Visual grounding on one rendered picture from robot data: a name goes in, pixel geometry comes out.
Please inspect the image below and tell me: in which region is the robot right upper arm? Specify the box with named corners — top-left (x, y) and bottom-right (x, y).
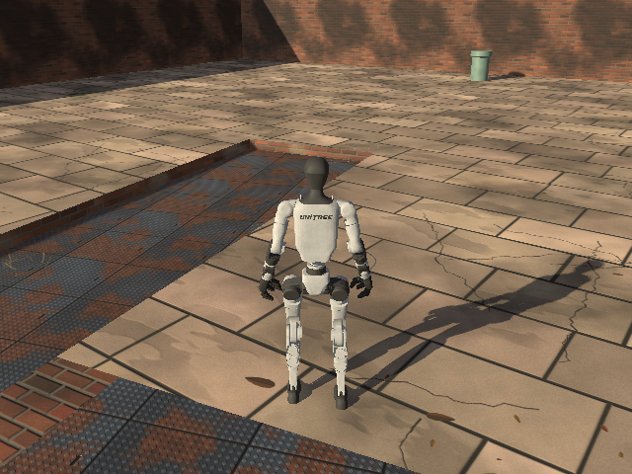
top-left (337, 199), bottom-right (362, 254)

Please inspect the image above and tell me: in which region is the robot right hand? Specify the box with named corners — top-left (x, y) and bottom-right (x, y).
top-left (350, 276), bottom-right (373, 298)

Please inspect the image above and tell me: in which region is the robot left hand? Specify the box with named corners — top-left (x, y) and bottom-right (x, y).
top-left (259, 277), bottom-right (281, 301)

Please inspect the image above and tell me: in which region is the left robot thigh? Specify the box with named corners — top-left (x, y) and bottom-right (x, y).
top-left (282, 275), bottom-right (302, 343)

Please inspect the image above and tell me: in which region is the right robot forearm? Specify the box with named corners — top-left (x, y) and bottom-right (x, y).
top-left (353, 238), bottom-right (371, 279)

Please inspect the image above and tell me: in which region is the robot left foot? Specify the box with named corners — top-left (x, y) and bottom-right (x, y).
top-left (287, 379), bottom-right (301, 404)

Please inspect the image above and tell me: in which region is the robot left upper arm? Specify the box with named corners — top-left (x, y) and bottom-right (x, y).
top-left (271, 199), bottom-right (296, 255)

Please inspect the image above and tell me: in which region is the left robot forearm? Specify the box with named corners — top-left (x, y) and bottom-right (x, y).
top-left (262, 239), bottom-right (280, 281)

